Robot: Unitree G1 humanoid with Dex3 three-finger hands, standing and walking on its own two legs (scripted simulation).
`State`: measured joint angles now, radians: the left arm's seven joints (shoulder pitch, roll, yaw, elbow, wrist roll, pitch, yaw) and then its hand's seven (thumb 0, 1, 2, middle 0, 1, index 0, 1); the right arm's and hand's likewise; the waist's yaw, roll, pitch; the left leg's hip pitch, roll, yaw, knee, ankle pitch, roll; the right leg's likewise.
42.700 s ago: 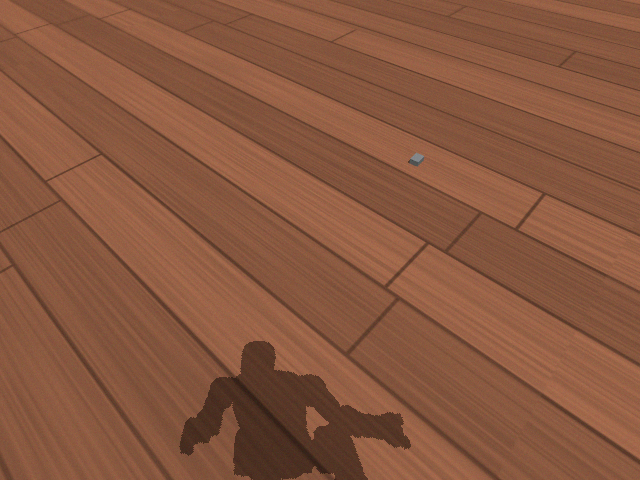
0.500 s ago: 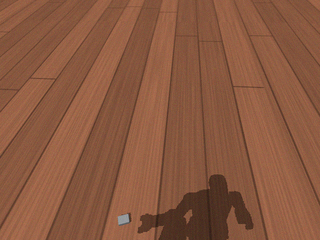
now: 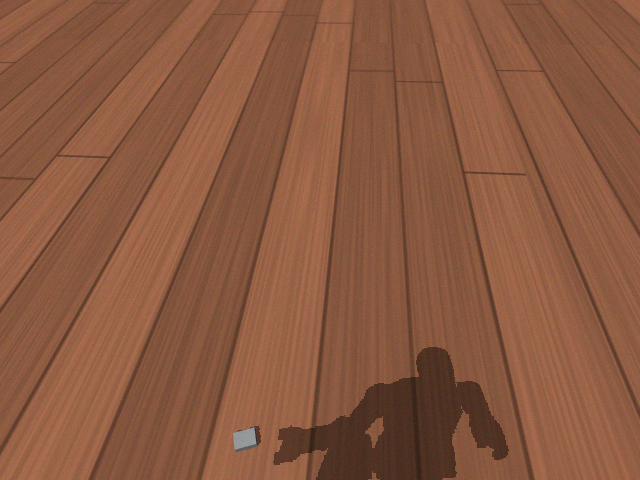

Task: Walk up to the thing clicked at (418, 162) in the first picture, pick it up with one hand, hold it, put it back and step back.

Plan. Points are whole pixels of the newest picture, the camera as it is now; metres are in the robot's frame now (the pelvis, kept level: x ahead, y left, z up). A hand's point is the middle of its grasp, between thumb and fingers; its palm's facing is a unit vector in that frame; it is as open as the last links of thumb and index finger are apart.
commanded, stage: stand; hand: left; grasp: from above
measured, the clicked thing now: (245, 439) +0.37 +0.26 -0.77
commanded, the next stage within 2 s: step back in 0.22 s
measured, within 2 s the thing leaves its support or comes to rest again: neither
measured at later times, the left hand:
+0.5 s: hand out of the picture +0.09 +0.30 -0.18, palm faces -0.02 -0.93 -0.38, open 7.4 cm
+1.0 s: hand out of the picture -0.02 +0.30 -0.18, palm faces -0.13 -0.91 -0.39, open 7.4 cm
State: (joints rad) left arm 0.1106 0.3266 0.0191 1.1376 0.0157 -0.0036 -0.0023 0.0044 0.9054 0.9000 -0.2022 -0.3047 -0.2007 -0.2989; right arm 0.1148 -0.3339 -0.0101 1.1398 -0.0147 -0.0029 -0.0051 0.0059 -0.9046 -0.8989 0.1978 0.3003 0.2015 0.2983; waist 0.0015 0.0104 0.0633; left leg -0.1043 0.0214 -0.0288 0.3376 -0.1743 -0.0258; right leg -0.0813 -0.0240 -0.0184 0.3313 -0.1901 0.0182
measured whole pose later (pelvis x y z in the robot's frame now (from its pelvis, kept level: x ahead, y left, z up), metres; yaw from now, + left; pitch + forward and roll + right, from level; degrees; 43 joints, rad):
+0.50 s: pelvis -0.03 +0.03 -0.02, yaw +1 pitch -1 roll -1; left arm 0.05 0.39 0.05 0.95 0.02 0.05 0.01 0.01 0.90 0.90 -0.20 -0.31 -0.20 -0.30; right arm 0.12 -0.41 -0.06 0.98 0.00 0.04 0.01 0.00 -0.91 -0.90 0.20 0.30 0.20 0.30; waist -0.02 -0.01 0.15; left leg -0.28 -0.03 -0.02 0.66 -0.32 0.04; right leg -0.32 -0.06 0.00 0.62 -0.28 0.03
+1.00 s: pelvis -0.14 +0.04 -0.03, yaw -6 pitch -3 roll -2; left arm 0.17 0.37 0.08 0.88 0.03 0.05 -0.01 0.00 0.91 0.90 -0.20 -0.30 -0.20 -0.30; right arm 0.10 -0.38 -0.05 0.86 -0.01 0.04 -0.01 0.01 -0.90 -0.90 0.20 0.30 0.21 0.30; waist -0.01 0.04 0.19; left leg -0.42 0.05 0.06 0.70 -0.25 0.03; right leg -0.23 0.05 0.02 0.65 -0.38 -0.01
